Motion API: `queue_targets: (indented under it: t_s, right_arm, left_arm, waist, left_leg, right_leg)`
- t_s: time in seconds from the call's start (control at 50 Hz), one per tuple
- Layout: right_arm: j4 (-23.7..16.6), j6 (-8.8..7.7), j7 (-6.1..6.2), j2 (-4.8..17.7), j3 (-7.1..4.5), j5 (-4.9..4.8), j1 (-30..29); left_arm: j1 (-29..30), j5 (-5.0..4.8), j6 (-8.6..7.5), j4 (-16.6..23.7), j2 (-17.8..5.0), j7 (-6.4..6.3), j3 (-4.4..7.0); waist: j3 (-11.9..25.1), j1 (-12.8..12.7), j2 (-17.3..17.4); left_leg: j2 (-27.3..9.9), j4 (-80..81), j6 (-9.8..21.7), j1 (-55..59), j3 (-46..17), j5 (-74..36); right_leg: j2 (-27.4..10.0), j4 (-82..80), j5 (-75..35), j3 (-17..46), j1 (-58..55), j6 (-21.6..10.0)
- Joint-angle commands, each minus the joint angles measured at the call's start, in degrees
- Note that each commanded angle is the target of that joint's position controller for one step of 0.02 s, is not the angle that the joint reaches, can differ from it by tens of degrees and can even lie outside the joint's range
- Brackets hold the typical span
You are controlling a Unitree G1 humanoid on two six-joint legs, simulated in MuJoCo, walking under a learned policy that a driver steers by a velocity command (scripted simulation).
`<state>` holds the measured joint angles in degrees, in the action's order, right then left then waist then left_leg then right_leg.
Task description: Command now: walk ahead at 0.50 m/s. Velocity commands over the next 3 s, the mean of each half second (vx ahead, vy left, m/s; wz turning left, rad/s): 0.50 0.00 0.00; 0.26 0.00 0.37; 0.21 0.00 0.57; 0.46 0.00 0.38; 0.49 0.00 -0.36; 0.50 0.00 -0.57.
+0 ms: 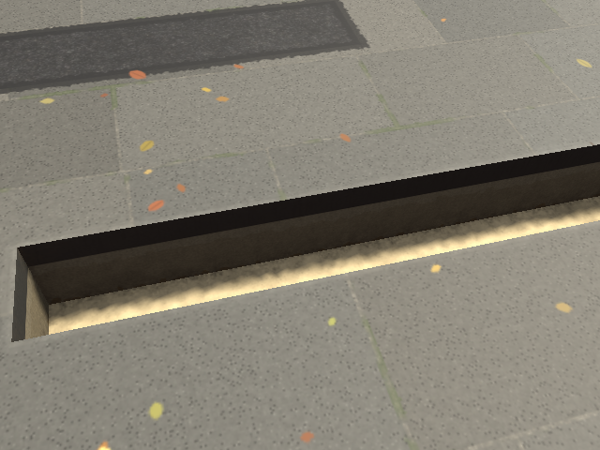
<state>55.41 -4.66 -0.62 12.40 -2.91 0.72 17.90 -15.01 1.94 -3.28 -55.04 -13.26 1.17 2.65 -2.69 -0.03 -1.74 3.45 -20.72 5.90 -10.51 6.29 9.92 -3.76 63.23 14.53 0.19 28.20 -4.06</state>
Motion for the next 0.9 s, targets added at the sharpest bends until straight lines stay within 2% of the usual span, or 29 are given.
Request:
queue_targets:
  t_s: [0.02,0.08,0.14,0.22,0.26,0.3,0.32,0.34,0.36,0.38,0.4,0.42,0.44,0.46,0.48,0.5,0.52,0.56,0.6,0.62,0.66,0.7,0.76,0.8,0.82,0.84,0.86,0.88,0.9]
  right_arm:
    - [-0.65,-1.49,0.08,5.38,-0.77,-0.21,3.41]
    - [0.69,-1.25,0.13,4.72,-0.31,-0.31,6.92]
    - [1.66,-1.16,0.34,4.67,0.01,-0.19,9.62]
    - [3.54,-0.79,0.97,4.92,0.19,0.28,13.45]
    - [4.37,-0.56,1.44,5.21,0.13,0.68,13.95]
    - [4.49,-0.47,1.78,6.23,-0.18,0.99,12.20]
    - [4.47,-0.44,1.83,6.77,-0.33,0.95,11.15]
    - [4.42,-0.25,1.69,6.51,-0.21,0.66,10.02]
    - [2.82,-0.36,1.56,5.33,0.32,0.08,9.44]
    - [1.65,-0.31,0.88,-0.26,1.35,-2.14,15.99]
    - [2.19,-0.05,1.18,5.81,-0.36,-0.43,12.45]
    - [0.51,-0.13,1.14,5.93,-0.73,0.02,7.86]
    - [-0.16,-0.41,0.98,5.18,-0.64,0.22,4.81]
    - [-0.05,0.02,0.85,4.12,-0.73,0.57,4.17]
    - [0.27,0.98,0.66,2.81,-0.59,1.27,5.44]
    - [1.05,1.85,0.37,1.46,-0.46,1.36,6.80]
    - [1.05,2.51,0.13,0.95,-0.46,1.22,6.86]
    - [-0.07,3.52,-0.16,1.07,-0.62,0.98,3.75]
    - [-1.52,4.06,-0.03,1.41,-0.65,0.94,-0.12]
    - [-2.39,4.12,0.10,1.09,-0.46,0.89,-1.68]
    - [-3.93,3.88,0.23,-0.03,0.23,0.58,-4.81]
    - [-5.36,3.85,0.42,-0.36,0.75,0.38,-8.05]
    - [-6.83,3.87,0.75,0.75,0.69,1.06,-8.98]
    - [-6.39,3.57,1.09,2.00,0.15,1.57,-4.85]
    - [-5.49,3.08,1.43,2.79,-0.39,1.53,-1.35]
    - [-4.31,2.17,1.81,3.72,-1.07,1.67,3.38]
    - [-4.67,1.36,2.40,10.30,-2.90,1.60,6.97]
    - [-5.81,2.33,2.23,14.71,-3.94,-0.21,5.18]
    - [-7.10,3.52,1.69,15.09,-4.30,-2.25,4.19]
  left_arm:
    - [-2.07,0.15,0.93,1.63,-1.60,0.54,0.32]
    - [5.27,-0.18,1.04,3.83,-1.74,0.63,0.18]
    - [11.70,-0.55,0.79,5.60,-0.64,0.73,-0.48]
    - [16.88,-0.77,0.49,7.29,-0.77,0.40,-0.74]
    - [17.95,-0.74,0.20,8.08,-1.29,0.27,-0.54]
    - [14.71,-0.66,-0.30,7.46,-2.09,-0.19,-0.06]
    - [9.49,-0.67,-0.65,5.79,-2.74,-0.59,0.43]
    - [-0.21,-0.29,-1.21,2.49,-3.75,-1.12,1.20]
    - [-11.28,0.98,-1.80,-0.09,-7.83,-1.84,2.56]
    - [-15.98,1.54,-1.56,-0.50,-13.90,-1.90,4.12]
    - [-11.30,-1.08,-0.56,0.05,-11.17,-1.37,3.69]
    - [-4.65,-1.56,-0.38,1.29,-8.43,-1.30,2.85]
    - [-1.44,-1.35,-0.78,1.75,-5.01,-1.10,2.00]
    - [-0.64,-1.23,-1.24,1.18,-3.15,-1.24,1.48]
    - [-0.92,-1.21,-1.50,0.34,-1.17,-1.66,0.82]
    - [-2.22,-0.99,-1.96,-0.23,-0.81,-1.88,0.64]
    - [-4.06,-0.84,-2.53,-0.86,-1.44,-1.98,0.79]
    - [-6.01,-0.73,-3.19,-1.48,-3.13,-1.87,1.13]
    - [-7.07,-0.63,-3.34,-1.67,-3.01,-1.97,0.82]
    - [-7.18,-0.67,-3.35,-1.58,-2.92,-2.06,0.64]
    - [-6.20,-1.03,-3.11,-0.95,-2.89,-2.31,0.38]
    - [-7.69,-1.25,-2.91,-1.02,-3.52,-2.86,0.40]
    - [-8.43,-1.14,-1.63,-0.85,-4.47,-3.85,0.70]
    - [-7.17,-1.30,-0.76,-0.04,-5.18,-4.62,1.07]
    - [-6.41,-1.39,-0.31,0.44,-5.76,-4.90,1.33]
    - [-5.71,-1.80,0.21,0.84,-6.26,-4.89,1.63]
    - [-6.77,-2.07,0.35,2.81,-5.80,-4.73,1.63]
    - [-11.18,-2.23,1.14,5.32,-2.39,-4.22,1.32]
    - [-10.87,-1.08,2.12,5.68,-3.11,-3.87,1.01]
  waist:
    - [-0.82,-1.57,4.72]
    - [-2.67,0.03,4.90]
    - [-3.46,1.70,5.06]
    - [-3.84,3.31,5.63]
    - [-4.17,3.09,5.46]
    - [-3.04,1.01,5.60]
    - [-0.59,-1.25,5.94]
    - [4.10,-5.41,4.21]
    - [11.14,-9.06,0.74]
    - [19.51,-6.87,-11.87]
    - [17.73,-6.22,-4.31]
    - [8.56,-3.76,-2.73]
    - [4.45,-2.57,0.17]
    - [1.77,-0.81,0.09]
    - [1.12,0.86,-1.03]
    - [1.33,1.44,-0.99]
    - [1.17,1.74,-0.65]
    - [-0.53,2.09,-0.66]
    - [-2.90,2.06,-0.50]
    - [-2.90,2.18,-1.08]
    - [-2.19,2.05,-2.17]
    - [-0.98,0.52,-3.14]
    - [0.10,-0.25,-3.54]
    - [2.14,1.28,-4.79]
    - [3.79,2.52,-4.10]
    - [6.06,5.14,-1.20]
    - [10.70,6.50,7.46]
    - [16.46,1.67,15.28]
    - [20.22,2.89,9.15]
  left_leg:
    - [-14.82,13.84,5.91,1.17,-12.51,-10.10]
    - [-13.49,14.39,5.36,3.80,-10.21,-13.82]
    - [-12.98,13.89,4.64,5.69,-8.54,-17.78]
    - [-14.72,11.41,5.25,12.59,-8.18,-23.70]
    - [-16.31,9.25,5.63,16.31,-8.55,-27.36]
    - [-16.66,4.19,4.82,17.06,-7.43,-37.60]
    - [-16.04,-1.51,4.07,16.54,-6.68,-44.80]
    - [-13.89,-12.23,2.87,13.20,-4.78,-45.49]
    - [-11.53,-27.62,1.47,1.88,-3.34,-30.54]
    - [-0.63,-51.07,-1.70,-18.70,-0.12,9.61]
    - [-0.67,-56.39,-1.06,-24.42,-8.22,18.38]
    - [-3.82,-56.18,-0.77,-27.13,-8.82,14.18]
    - [-5.81,-52.94,-0.70,-25.90,-8.95,10.39]
    - [-7.32,-49.51,-0.93,-23.35,-8.93,8.65]
    - [-8.18,-47.01,-1.48,-20.42,-9.05,7.71]
    - [-7.89,-46.21,-1.90,-18.75,-8.94,7.20]
    - [-7.60,-45.79,-2.29,-18.69,-8.80,6.73]
    - [-8.06,-43.66,-2.59,-21.81,-8.89,3.39]
    - [-7.72,-38.98,-3.27,-24.12,-8.47,-0.58]
    - [-7.61,-36.05,-3.59,-23.77,-7.66,-2.28]
    - [-6.63,-28.36,-3.57,-19.92,-4.33,-7.23]
    - [-5.50,-23.20,-2.99,-17.58,-1.64,-10.67]
    - [-4.10,-19.08,-1.61,-16.20,-0.06,-7.07]
    - [-2.25,-17.79,0.13,-11.85,0.66,-1.45]
    - [-1.07,-14.62,1.11,-8.50,0.77,-0.54]
    - [-0.98,-7.83,2.49,-2.59,-0.68,-7.99]
    - [-11.90,-6.78,6.54,7.23,-14.43,-35.76]
    - [-25.79,-6.81,16.75,17.30,-34.87,-63.39]
    - [-26.53,-3.03,20.38,15.44,-35.47,-49.13]
  right_leg:
    - [-2.54,-2.35,-5.36,-0.42,5.52,1.26]
    - [-2.94,-10.40,-10.89,-1.83,9.80,2.45]
    - [-1.60,-19.87,-14.77,-3.54,8.58,2.78]
    - [0.25,-26.64,-14.00,-4.81,8.10,1.52]
    - [0.88,-28.62,-10.62,-4.63,8.05,0.15]
    - [3.00,-31.09,-6.14,-5.52,2.03,-1.71]
    - [5.03,-32.60,-4.57,-6.39,-4.76,-2.79]
    - [6.39,-36.33,-6.71,-6.96,-16.66,-4.34]
    - [-2.77,-36.84,-4.64,3.33,-32.64,-7.52]
    - [-20.31,-42.05,-0.82,31.64,-48.77,-16.38]
    - [-19.24,-47.12,1.49,37.05,-44.53,-16.15]
    - [-17.43,-47.93,1.30,27.59,-36.48,-14.44]
    - [-14.93,-50.12,-2.50,21.85,-29.42,-12.64]
    - [-12.22,-51.58,-5.52,17.06,-24.23,-10.33]
    - [-10.04,-52.62,-8.18,13.34,-20.69,-8.73]
    - [-9.53,-53.19,-10.17,10.83,-19.47,-8.21]
    - [-9.40,-53.60,-12.88,9.08,-18.96,-8.14]
    - [-9.12,-55.40,-13.01,5.48,-18.34,-7.72]
    - [-8.55,-54.33,-27.22,0.70,-18.24,-6.70]
    - [-7.85,-52.84,-35.03,-2.15,-18.39,-6.06]
    - [-6.27,-49.99,-43.21,-7.19,-17.37,-4.37]
    - [-6.29,-47.65,-44.91,-9.01,-19.11,-3.66]
    - [-8.21,-41.35,-47.21,-9.67,-23.49,-3.95]
    - [-9.26,-33.53,-52.27,-9.71,-24.30,-3.65]
    - [-9.10,-27.14,-51.44,-9.94,-24.59,-3.07]
    - [-7.38,-16.58,-43.69,-11.18,-22.74,-1.11]
    - [-2.56,1.95,-20.54,-12.45,-13.35,1.93]
    - [8.24,17.75,22.44,-6.87,0.75,4.51]
    - [4.87,19.09,21.16,1.14,3.37,5.02]
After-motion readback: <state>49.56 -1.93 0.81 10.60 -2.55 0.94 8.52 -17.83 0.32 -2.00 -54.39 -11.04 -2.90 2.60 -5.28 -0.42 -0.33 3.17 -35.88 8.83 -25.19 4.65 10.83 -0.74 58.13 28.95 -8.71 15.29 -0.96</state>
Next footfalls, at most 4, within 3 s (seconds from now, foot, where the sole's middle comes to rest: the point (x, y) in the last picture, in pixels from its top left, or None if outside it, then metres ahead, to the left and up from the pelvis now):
0.36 right None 0.36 -0.11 -0.78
0.86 left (275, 424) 0.55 0.06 -0.78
1.42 right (357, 426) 0.55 -0.12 -0.78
1.88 left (200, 400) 0.60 0.23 -0.78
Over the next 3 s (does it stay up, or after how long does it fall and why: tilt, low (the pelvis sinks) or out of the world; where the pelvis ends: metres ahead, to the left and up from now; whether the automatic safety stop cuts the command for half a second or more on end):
stays up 1.08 0.47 -0.02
